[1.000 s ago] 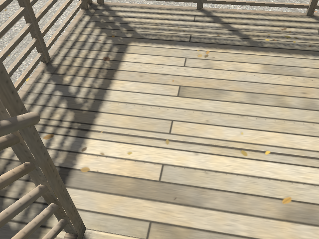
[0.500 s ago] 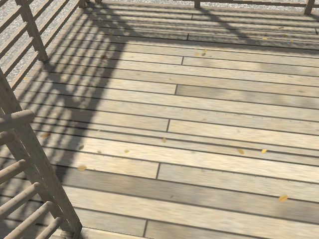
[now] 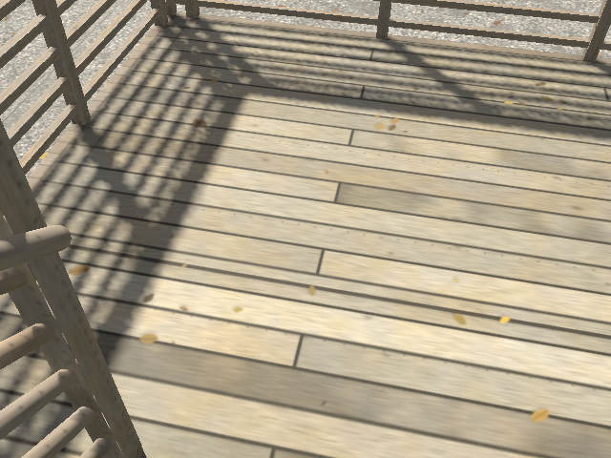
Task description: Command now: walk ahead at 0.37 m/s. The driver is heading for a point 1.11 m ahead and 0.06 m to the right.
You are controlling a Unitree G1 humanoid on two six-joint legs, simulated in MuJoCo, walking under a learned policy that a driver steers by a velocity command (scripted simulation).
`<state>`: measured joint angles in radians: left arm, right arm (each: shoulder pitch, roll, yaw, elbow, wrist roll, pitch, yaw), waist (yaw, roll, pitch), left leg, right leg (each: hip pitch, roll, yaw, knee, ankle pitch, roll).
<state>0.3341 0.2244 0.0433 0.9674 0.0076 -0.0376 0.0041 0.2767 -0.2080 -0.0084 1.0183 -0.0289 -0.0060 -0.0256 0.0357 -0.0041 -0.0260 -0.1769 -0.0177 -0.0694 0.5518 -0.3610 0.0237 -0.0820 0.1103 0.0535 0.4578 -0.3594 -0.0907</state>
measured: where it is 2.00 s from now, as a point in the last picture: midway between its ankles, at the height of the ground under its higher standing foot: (309, 393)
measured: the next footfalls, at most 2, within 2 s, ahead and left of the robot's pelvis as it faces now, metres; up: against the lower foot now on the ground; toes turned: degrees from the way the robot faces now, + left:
right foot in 0.46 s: +0.23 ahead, -0.08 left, -0.19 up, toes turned -1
left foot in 0.96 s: +0.53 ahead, +0.14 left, -0.38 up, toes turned +4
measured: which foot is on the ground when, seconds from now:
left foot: down 0.00-0.46, up 0.48-0.94, down 0.96-1.00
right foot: down 0.00-0.06, up 0.08-0.44, down 0.46-0.98, up 1.00-1.00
